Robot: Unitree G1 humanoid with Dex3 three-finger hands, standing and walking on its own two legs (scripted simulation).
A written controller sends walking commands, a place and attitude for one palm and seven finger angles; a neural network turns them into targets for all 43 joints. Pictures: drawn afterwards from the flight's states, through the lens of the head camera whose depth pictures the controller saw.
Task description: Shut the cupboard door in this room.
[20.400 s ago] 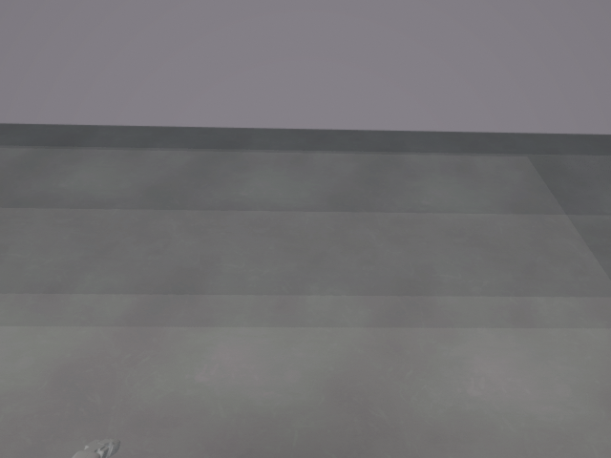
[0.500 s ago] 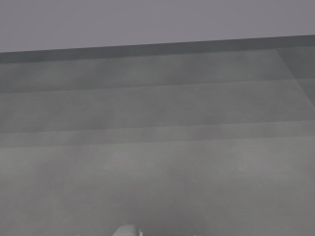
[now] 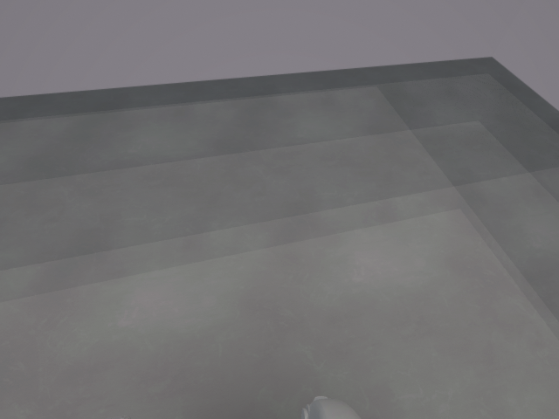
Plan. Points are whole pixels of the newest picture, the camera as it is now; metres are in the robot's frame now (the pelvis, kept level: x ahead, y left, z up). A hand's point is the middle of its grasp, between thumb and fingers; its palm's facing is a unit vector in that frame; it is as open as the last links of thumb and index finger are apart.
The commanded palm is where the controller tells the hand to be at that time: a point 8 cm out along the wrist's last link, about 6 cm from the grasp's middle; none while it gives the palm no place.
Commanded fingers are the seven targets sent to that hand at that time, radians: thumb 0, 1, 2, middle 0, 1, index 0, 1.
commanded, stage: turn or walk to find it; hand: left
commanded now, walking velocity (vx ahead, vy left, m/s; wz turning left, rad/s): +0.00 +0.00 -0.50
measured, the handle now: out of the picture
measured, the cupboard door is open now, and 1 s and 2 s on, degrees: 96 96 96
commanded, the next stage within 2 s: none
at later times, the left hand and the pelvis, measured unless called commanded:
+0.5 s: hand out of the picture +0.14 +0.12 -0.16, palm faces -0.25 -0.93 -0.25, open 7.4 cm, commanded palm none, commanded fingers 0.00 0.90 0.90 -0.20 -0.30 -0.20 -0.30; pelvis -0.01 -0.05 +0.00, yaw -15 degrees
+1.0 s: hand (187, 393) +0.18 +0.16 -0.17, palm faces -0.44 -0.87 -0.22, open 7.4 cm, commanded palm none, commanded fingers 0.00 0.90 0.90 -0.20 -0.30 -0.20 -0.30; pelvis +0.01 +0.00 +0.00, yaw -30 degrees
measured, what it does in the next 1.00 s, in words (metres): steps on the spot, turning right: right foot, then left foot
